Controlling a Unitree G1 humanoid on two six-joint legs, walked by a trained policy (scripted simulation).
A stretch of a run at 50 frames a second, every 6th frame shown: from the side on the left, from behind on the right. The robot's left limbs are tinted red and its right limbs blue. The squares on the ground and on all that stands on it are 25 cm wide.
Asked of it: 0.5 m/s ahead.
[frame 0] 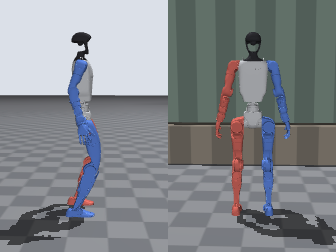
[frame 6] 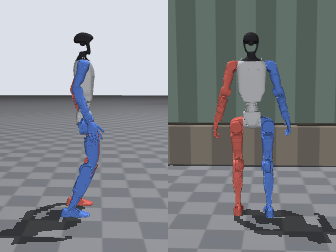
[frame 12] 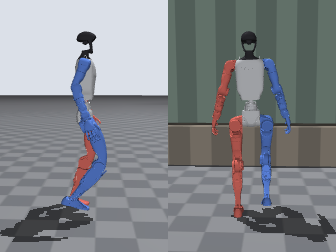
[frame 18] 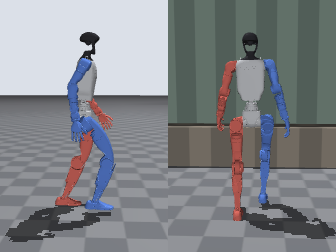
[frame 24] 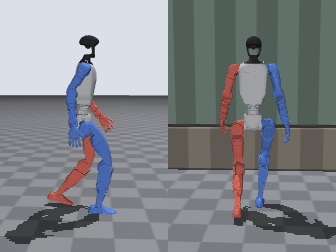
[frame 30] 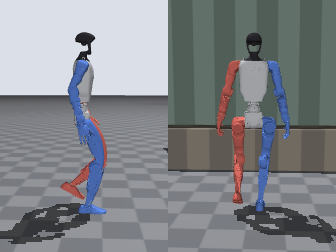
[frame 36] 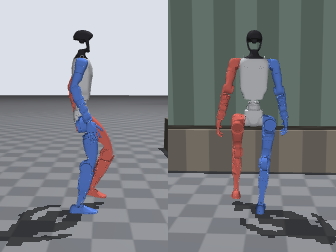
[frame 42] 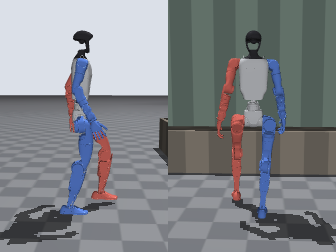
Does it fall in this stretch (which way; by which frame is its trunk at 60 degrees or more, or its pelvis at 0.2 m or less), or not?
no
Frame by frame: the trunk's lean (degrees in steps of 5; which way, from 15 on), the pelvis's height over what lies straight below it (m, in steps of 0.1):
0: 0, 0.8
6: 0, 0.8
12: 0, 0.8
18: 5, 0.8
24: 5, 0.7
30: 5, 0.8
36: 0, 0.8
42: 0, 0.8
